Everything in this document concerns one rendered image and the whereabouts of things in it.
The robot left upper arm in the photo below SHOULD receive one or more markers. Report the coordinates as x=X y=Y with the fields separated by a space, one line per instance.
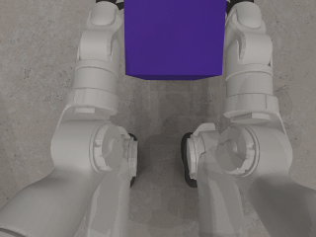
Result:
x=83 y=151

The carton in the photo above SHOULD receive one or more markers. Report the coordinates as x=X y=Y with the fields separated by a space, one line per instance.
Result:
x=180 y=40

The robot right forearm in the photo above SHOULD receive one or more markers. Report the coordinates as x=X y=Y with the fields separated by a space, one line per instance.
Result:
x=249 y=69

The right robot foot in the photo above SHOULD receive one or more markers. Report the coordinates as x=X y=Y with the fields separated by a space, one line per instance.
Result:
x=191 y=182

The robot right thigh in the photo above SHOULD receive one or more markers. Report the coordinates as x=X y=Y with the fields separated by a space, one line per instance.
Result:
x=220 y=206

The robot left forearm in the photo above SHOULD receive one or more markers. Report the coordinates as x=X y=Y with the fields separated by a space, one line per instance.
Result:
x=95 y=85

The right robot hand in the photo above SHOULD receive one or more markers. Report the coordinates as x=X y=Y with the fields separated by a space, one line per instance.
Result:
x=230 y=4

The left robot hand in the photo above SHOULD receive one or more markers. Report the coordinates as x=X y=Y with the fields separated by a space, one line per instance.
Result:
x=120 y=4

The robot right upper arm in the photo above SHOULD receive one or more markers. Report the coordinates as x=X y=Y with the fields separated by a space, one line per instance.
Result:
x=258 y=158

